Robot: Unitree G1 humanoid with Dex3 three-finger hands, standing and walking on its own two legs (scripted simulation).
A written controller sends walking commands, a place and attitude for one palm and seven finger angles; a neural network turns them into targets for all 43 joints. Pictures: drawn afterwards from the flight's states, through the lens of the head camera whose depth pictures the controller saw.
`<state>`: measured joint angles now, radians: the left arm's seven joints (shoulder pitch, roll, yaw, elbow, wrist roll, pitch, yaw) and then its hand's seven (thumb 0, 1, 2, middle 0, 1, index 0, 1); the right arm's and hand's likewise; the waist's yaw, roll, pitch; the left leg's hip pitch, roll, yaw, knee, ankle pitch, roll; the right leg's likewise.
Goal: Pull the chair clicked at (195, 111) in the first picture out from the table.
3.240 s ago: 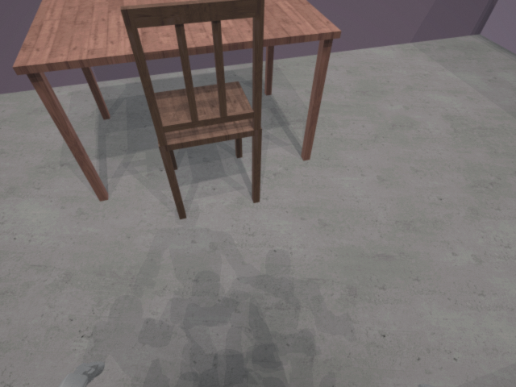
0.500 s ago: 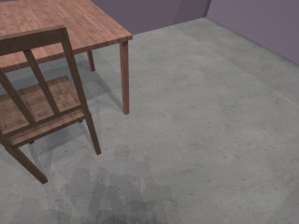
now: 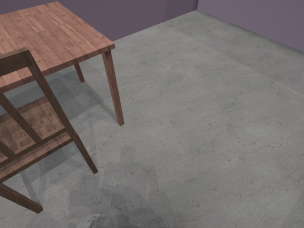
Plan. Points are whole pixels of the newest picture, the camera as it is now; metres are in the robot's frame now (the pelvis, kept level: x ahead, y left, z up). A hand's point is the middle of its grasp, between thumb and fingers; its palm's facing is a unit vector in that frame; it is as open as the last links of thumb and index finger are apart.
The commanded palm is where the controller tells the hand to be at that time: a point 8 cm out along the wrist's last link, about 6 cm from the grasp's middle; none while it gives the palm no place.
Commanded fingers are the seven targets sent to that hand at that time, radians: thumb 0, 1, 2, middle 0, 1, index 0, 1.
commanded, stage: turn to face it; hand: left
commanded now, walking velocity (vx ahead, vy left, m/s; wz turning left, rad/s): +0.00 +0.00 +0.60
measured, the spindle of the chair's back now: out of the picture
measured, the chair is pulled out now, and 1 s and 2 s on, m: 0.00 0.00 0.00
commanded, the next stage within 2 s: take the last steps up to it in 1.00 s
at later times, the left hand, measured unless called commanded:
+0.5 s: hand out of the picture +0.00 +0.29 -0.16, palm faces +0.32 -0.92 -0.24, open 7.4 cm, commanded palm none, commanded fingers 0.00 0.90 0.90 -0.20 -0.30 -0.20 -0.30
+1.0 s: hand out of the picture -0.07 +0.20 -0.14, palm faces +0.54 -0.79 -0.28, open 7.4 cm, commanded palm none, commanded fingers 0.00 0.90 0.90 -0.20 -0.30 -0.20 -0.30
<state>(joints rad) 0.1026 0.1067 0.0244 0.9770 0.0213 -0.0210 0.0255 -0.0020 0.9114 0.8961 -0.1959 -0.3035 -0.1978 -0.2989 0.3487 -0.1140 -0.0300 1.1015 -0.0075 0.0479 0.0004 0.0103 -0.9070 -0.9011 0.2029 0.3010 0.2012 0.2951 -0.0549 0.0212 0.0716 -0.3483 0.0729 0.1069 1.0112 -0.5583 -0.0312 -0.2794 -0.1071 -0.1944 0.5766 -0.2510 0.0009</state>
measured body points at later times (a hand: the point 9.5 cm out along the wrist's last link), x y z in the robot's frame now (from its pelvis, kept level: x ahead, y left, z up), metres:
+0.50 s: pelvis -0.02 +0.06 +0.01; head +0.00 +0.09 +0.46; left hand -0.02 +0.34 -0.14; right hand +0.10 -0.18 -0.12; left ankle +0.00 +0.12 -0.73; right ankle +0.01 -0.12 -0.65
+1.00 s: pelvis -0.03 -0.01 +0.01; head +0.00 -0.02 +0.46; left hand -0.10 +0.24 -0.12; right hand +0.16 -0.21 -0.14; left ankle -0.11 +0.10 -0.65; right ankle +0.02 -0.11 -0.73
